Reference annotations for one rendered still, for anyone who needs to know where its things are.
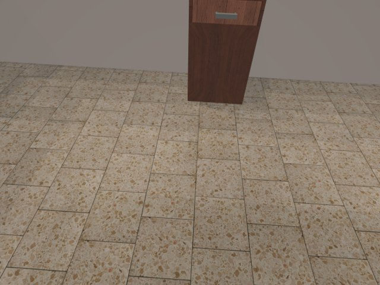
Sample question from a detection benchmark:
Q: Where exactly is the drawer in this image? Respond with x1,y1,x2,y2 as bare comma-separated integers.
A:
192,0,262,26

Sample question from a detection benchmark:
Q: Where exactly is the handle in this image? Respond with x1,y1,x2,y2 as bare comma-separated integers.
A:
215,11,238,20

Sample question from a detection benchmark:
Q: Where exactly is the cabinet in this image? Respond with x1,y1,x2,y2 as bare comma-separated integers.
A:
188,0,267,105

